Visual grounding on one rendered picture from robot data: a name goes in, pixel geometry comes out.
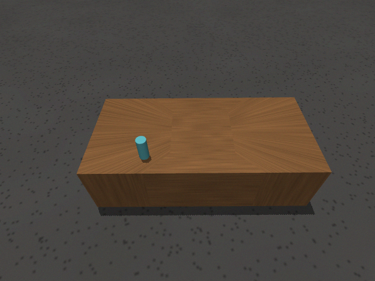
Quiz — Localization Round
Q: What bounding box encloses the can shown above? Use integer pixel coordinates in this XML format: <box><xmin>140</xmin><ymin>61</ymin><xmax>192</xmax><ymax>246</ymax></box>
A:
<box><xmin>135</xmin><ymin>136</ymin><xmax>149</xmax><ymax>160</ymax></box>

